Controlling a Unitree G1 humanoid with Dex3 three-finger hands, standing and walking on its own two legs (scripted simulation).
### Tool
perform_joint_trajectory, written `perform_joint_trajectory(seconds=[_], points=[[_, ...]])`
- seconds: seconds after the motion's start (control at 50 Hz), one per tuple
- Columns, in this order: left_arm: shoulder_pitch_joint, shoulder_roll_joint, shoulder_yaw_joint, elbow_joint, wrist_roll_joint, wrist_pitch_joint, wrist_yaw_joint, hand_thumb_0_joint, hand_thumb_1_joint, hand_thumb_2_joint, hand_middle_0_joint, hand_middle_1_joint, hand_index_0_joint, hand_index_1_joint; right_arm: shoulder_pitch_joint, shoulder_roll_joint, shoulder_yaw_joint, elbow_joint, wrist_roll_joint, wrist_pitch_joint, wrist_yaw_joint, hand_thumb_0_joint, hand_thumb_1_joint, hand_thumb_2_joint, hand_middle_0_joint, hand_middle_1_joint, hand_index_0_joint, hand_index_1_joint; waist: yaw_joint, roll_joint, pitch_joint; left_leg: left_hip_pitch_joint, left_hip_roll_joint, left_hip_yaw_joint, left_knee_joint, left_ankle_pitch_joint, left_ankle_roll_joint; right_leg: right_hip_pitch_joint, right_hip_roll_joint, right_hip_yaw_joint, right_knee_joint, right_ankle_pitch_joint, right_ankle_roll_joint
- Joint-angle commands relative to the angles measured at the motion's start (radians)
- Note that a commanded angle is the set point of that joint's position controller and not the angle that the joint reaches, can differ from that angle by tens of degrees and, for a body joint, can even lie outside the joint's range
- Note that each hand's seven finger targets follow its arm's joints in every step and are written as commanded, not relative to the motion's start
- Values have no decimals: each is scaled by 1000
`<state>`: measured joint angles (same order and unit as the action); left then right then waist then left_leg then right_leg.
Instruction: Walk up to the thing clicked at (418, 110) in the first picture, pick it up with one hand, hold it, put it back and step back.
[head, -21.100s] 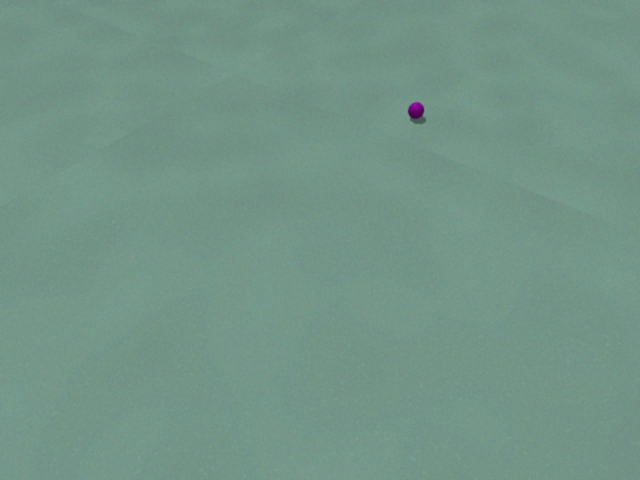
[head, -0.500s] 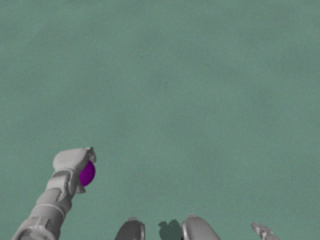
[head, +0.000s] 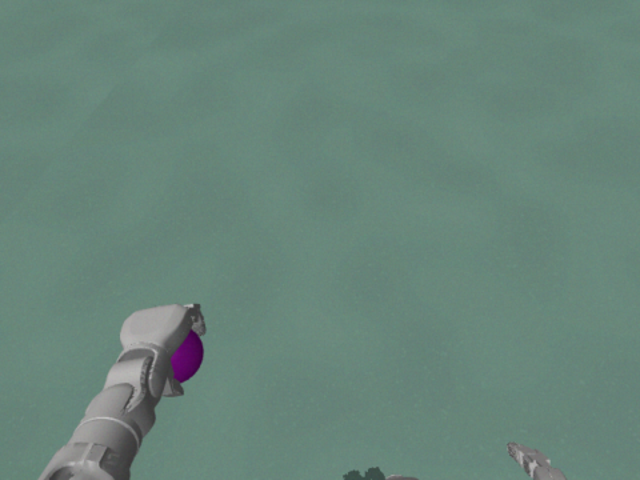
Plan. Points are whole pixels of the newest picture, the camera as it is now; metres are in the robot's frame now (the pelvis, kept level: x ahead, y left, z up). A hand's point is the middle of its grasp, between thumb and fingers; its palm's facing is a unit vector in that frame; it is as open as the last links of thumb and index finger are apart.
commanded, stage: hold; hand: left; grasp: from above
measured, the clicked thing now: (173, 354) +0.32 +0.23 -0.09
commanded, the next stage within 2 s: crouch in 1.80 s
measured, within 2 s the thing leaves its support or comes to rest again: neither
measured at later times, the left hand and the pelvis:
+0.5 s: hand (162, 344) +0.32 +0.22 -0.04, palm faces -0.45 -0.06 -0.89, open 10.6 cm; pelvis +0.01 +0.00 +0.02, yaw +0 degrees
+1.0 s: hand (161, 356) +0.29 +0.21 -0.02, palm faces -0.44 -0.06 -0.89, open 10.6 cm; pelvis +0.00 +0.00 +0.02, yaw +0 degrees
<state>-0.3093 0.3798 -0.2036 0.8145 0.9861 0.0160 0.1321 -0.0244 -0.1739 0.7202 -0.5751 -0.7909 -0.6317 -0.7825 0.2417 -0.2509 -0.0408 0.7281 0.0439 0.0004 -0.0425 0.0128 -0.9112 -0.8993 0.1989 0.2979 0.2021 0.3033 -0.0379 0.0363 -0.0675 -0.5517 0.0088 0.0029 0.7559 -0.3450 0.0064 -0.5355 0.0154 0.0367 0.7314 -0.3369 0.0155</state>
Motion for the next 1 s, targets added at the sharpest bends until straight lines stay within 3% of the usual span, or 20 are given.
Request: perform_joint_trajectory(seconds=[0.0,0.04,0.1,0.2,0.24,0.28,0.38,0.44,0.48,0.5,0.62,0.74,0.82,0.86,0.9,0.94,0.98], points=[[-321,200,68,-184,11,3,20,0,539,1021,-904,-946,-914,-936,-5,-139,-49,-104,4,-34,-11,0,-904,-900,200,300,200,300,-3,-3,-263,218,-24,3,-131,242,-6,122,29,-15,-128,212,-27],[-331,228,87,-212,2,-1,14,0,521,1029,-890,-946,-900,-938,-9,-143,-51,-110,5,-33,-10,0,-904,-900,200,300,200,300,12,12,-279,236,-23,2,-147,245,-8,150,30,-14,-139,208,-29],[-325,199,62,-218,-1,2,-4,0,520,1065,-896,-959,-899,-956,-23,-142,-49,-121,8,-27,-10,0,-904,-900,200,300,200,300,0,-28,-281,255,-28,8,-147,290,0,183,26,-9,-154,266,-20],[-297,221,77,-221,2,0,-30,0,496,1046,-875,-966,-882,-961,-20,-145,-51,-126,9,-18,-9,0,-906,-901,200,300,200,300,10,-7,-271,296,-21,8,-172,350,-2,199,31,-17,-165,297,-28],[-306,206,63,-250,-1,-4,-41,0,483,1072,-867,-982,-871,-978,-21,-146,-52,-133,10,-13,-8,0,-905,-901,200,300,200,300,12,-9,-279,315,-21,9,-176,380,1,206,31,-18,-169,325,-27],[-305,227,83,-260,3,-6,-41,0,467,1068,-849,-991,-857,-984,-21,-143,-49,-133,9,-10,-9,0,-906,-901,200,300,200,300,16,-4,-268,311,-24,11,-187,370,0,225,28,-14,-182,324,-26],[-284,221,79,-260,7,-4,-49,0,449,1061,-846,-970,-847,-970,-46,-145,-47,-149,10,-3,-8,0,-907,-903,200,300,200,300,24,-12,-237,330,-23,11,-219,343,-2,242,26,-18,-209,295,-27],[-308,231,85,-301,7,-6,-56,0,445,1071,-827,-1000,-835,-993,-48,-143,-49,-148,11,1,-8,0,-907,-902,200,300,200,300,28,7,-276,356,-24,18,-220,382,2,265,25,-13,-212,337,-26],[-300,206,65,-306,5,-2,-62,0,446,1075,-821,-1016,-834,-1004,-46,-143,-48,-148,11,3,-7,0,-907,-902,200,300,200,300,19,-3,-257,362,-21,18,-226,394,2,261,26,-15,-215,345,-26],[-292,221,77,-291,8,0,-63,0,462,1064,-825,-1021,-843,-1003,-50,-146,-49,-146,11,4,-7,0,-907,-902,200,300,200,300,27,-1,-252,365,-19,15,-230,397,2,268,27,-18,-220,346,-27],[-289,202,61,-300,-2,1,-82,0,473,1074,-826,-1044,-847,-1022,-75,-143,-42,-165,13,9,-8,0,-907,-903,200,300,200,300,28,-19,-208,354,-22,19,-263,324,5,273,24,-14,-254,287,-25],[-273,226,83,-323,-5,-3,-98,0,443,1077,-815,-1031,-830,-1016,-105,-140,-36,-181,13,11,-11,0,-907,-903,200,300,200,300,38,-12,-187,358,-27,24,-288,258,8,278,18,-10,-285,221,-24],[-283,221,78,-340,-6,-7,-95,0,444,1047,-803,-1040,-829,-1015,-121,-137,-31,-185,15,10,-14,0,-909,-904,200,300,200,300,36,-14,-186,370,-27,24,-298,254,8,281,17,-10,-290,217,-24],[-296,246,101,-347,-1,-9,-93,0,412,1068,-802,-1021,-813,-1010,-125,-138,-32,-184,14,10,-17,0,-909,-905,200,300,200,300,39,-9,-188,376,-26,23,-301,237,7,280,18,-9,-297,195,-24],[-293,215,71,-358,-3,-7,-92,0,435,1053,-806,-1028,-826,-1008,-126,-137,-29,-182,13,8,-15,0,-908,-904,200,300,200,300,31,-26,-187,379,-24,20,-304,232,7,282,18,-12,-298,194,-23],[-295,237,92,-360,-4,-5,-93,0,441,1069,-806,-1038,-826,-1019,-129,-139,-31,-180,15,8,-17,0,-907,-904,200,300,199,300,42,-6,-197,387,-25,21,-308,245,6,286,16,-12,-301,202,-24],[-272,218,80,-347,-9,0,-95,0,444,1052,-801,-1044,-828,-1018,-135,-137,-28,-182,14,8,-16,0,-908,-904,200,300,200,300,38,-27,-183,381,-24,22,-313,235,8,294,17,-11,-305,197,-22]])
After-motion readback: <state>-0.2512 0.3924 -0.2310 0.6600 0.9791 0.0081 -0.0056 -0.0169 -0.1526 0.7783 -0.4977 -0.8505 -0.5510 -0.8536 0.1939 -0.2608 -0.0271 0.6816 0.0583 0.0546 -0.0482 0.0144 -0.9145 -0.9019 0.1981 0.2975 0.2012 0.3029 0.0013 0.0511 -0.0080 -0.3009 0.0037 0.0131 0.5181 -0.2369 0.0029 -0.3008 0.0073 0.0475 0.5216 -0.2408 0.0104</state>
